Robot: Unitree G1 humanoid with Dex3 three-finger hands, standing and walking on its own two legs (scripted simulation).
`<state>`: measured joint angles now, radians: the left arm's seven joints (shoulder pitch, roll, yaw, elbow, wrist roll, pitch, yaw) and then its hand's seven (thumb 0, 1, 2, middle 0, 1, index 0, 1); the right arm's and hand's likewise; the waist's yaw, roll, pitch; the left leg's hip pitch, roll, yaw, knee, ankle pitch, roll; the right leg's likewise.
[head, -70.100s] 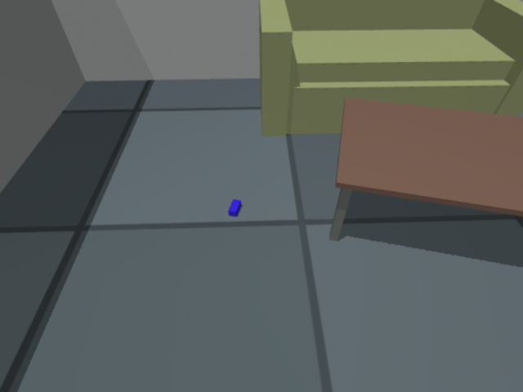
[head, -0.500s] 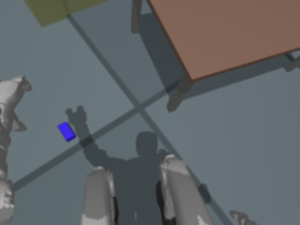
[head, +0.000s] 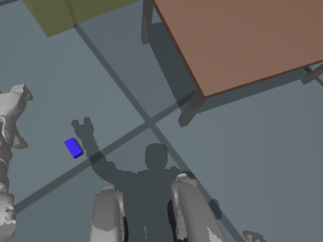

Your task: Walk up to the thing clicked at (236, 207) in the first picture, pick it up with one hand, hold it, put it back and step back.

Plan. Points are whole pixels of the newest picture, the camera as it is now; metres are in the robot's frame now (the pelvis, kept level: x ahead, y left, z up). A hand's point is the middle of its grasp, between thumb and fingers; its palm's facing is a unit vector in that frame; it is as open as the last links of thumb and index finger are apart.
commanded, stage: go down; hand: left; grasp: from above
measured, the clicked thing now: (74, 148) +0.50 +0.30 -0.52
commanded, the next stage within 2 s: approach in 1.76 s
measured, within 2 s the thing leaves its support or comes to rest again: neither
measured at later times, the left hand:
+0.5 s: hand (10, 117) +0.47 +0.32 -0.07, palm faces -0.42 -0.09 -0.90, open 13.8 cm
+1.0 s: hand (10, 116) +0.47 +0.32 -0.07, palm faces -0.43 -0.09 -0.90, open 13.5 cm
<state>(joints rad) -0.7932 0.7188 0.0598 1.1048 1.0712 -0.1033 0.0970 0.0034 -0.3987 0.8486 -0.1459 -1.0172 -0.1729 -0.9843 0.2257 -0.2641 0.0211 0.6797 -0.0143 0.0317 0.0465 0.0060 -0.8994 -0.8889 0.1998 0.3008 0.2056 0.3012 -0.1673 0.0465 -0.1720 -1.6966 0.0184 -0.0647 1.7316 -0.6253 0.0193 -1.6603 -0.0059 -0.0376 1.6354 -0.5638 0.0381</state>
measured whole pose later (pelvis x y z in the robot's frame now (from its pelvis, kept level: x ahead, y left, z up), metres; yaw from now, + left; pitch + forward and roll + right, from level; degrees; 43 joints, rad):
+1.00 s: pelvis +0.01 +0.00 +0.02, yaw -1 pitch +33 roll -6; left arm -0.81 0.74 0.08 1.15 1.08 -0.11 0.11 0.00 -0.40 0.84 -0.17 -0.99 -0.19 -0.96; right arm 0.24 -0.25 0.03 0.67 -0.02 0.05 0.05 0.01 -0.91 -0.89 0.20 0.30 0.20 0.30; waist -0.18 0.04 -0.17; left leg -1.63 0.03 -0.07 1.67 -0.62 0.02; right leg -1.60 0.01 -0.04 1.56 -0.55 0.04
